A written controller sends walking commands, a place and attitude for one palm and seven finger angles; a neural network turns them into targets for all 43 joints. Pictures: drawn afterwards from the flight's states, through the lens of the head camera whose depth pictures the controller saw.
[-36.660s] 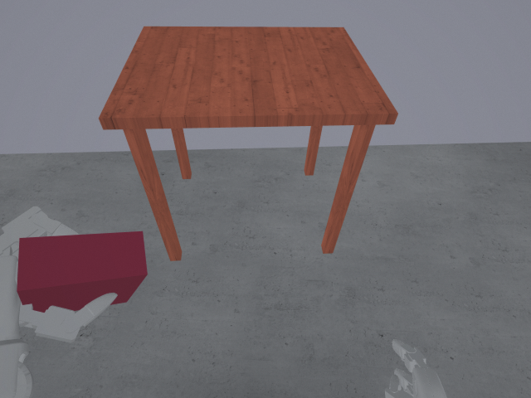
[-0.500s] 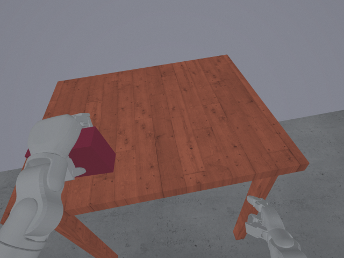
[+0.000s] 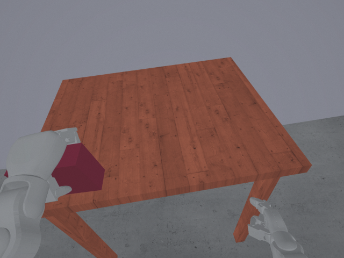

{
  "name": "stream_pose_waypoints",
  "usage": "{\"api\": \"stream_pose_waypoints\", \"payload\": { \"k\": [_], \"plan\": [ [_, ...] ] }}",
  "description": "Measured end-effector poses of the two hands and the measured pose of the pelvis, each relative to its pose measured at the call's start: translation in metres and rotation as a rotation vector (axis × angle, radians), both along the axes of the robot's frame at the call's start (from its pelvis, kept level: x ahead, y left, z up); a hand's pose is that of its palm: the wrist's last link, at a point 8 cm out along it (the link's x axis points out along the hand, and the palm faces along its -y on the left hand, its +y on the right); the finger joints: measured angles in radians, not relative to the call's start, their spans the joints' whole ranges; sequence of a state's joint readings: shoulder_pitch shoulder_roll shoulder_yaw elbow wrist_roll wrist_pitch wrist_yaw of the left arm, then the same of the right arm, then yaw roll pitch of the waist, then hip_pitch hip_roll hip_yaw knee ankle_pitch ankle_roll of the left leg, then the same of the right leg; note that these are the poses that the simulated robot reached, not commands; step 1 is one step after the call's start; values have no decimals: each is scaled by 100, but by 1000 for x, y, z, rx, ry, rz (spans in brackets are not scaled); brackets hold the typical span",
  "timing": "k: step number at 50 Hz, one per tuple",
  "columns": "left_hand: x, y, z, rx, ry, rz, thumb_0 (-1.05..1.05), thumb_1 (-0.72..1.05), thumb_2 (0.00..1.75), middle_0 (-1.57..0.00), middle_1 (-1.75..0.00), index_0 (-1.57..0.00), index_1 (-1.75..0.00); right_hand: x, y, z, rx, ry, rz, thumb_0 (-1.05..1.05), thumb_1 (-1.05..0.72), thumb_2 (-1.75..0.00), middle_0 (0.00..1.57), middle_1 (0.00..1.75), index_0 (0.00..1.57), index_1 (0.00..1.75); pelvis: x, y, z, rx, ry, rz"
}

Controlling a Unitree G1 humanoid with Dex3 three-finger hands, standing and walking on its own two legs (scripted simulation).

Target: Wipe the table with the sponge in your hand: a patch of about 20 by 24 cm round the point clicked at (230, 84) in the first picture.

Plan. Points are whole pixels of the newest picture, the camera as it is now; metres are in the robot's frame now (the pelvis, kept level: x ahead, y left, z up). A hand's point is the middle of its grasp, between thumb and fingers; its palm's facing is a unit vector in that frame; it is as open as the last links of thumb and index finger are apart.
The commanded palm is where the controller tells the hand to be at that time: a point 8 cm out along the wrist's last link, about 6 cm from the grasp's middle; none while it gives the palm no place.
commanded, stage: bring the sponge back beside the body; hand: left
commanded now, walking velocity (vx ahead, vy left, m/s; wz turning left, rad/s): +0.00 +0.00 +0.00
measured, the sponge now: (65, 175) +0.21 +0.28 +0.12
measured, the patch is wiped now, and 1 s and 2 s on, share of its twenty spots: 1.00 1.00 1.00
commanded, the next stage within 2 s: step back with the hand held close in 0.50 s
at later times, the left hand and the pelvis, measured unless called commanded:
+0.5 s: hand (50, 174) +0.19 +0.28 +0.15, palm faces +0.12 -0.09 -0.99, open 9.3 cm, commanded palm +0.14 +0.28 +0.22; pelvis -0.01 +0.00 +0.00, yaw +0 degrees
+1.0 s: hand (66, 162) +0.20 +0.24 +0.19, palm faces +0.37 -0.82 -0.43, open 9.3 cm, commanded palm +0.14 +0.28 +0.20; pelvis -0.02 +0.00 -0.02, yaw +1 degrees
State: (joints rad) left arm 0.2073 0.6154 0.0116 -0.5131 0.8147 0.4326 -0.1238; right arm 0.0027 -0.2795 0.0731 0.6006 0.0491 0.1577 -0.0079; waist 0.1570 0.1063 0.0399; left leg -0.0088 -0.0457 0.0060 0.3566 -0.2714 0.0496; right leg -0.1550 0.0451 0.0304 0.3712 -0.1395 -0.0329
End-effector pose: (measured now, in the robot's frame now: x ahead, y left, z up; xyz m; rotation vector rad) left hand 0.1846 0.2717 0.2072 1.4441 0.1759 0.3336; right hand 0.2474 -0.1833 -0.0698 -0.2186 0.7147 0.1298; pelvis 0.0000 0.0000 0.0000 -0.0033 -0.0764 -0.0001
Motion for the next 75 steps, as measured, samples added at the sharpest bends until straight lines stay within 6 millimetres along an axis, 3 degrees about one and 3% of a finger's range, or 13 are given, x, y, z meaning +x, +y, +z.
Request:
{"api": "stream_pose_waypoints", "payload": {
  "k": [13,32,33,36,40,47,52,58,68,75],
  "plan": [
    [-23,6,-3,-4,16,12,-2,-48,109,-79,-140,-83,-142,-4,3,2,-10,-12,8,2,-90,-89,20,30,20,30,-5,1,-1,-1,-15,4],
    [-22,2,-3,0,0,0,-2,-48,109,-79,-140,-83,-142,-13,-4,4,-7,-25,-11,2,-90,-89,21,30,20,30,-11,-1,-1,3,-22,-3],
    [-21,5,-6,-158,-38,-23,-2,-48,109,-79,-140,-83,-142,-14,-5,5,1,-31,-21,2,-90,-89,20,30,20,30,-12,-1,-1,1,-20,0],
    [-18,10,-21,-604,-192,-114,-2,-48,109,-79,-140,-83,-142,-27,-10,10,8,-75,-52,2,-90,-89,21,30,20,30,-14,-4,-3,-4,22,5],
    [-18,-2,-26,-840,-369,-230,-2,-48,109,-79,-140,-83,-142,-60,-28,3,-63,-32,-125,1,-90,-89,21,30,20,30,-14,-5,-6,-6,62,4],
    [-21,-3,-7,-836,-532,-373,-2,-48,109,-79,-140,-83,-142,-122,-64,-23,-151,133,-285,2,-90,-89,21,30,20,30,-14,1,-14,5,91,13],
    [-22,8,-11,-817,-546,-341,-2,-48,109,-79,-140,-83,-142,-148,-72,-33,-149,170,-339,2,-90,-89,20,30,20,30,-18,2,-18,2,97,9],
    [-35,4,-22,-847,-525,-350,-2,-48,109,-79,-141,-83,-142,-155,-66,-31,-137,139,-335,2,-90,-89,20,30,20,30,-34,4,-21,-7,106,13],
    [-79,13,-8,-765,-637,-359,-2,-48,109,-79,-140,-84,-142,-141,-44,-23,-103,-2,-256,2,-90,-89,21,30,20,30,-58,6,-29,16,81,3],
    [-88,12,-20,-869,-711,-304,-2,-48,109,-79,-140,-84,-142,-145,-42,-26,-104,7,-207,2,-90,-89,21,30,20,30,-73,2,-30,-2,79,40]
  ]
}}
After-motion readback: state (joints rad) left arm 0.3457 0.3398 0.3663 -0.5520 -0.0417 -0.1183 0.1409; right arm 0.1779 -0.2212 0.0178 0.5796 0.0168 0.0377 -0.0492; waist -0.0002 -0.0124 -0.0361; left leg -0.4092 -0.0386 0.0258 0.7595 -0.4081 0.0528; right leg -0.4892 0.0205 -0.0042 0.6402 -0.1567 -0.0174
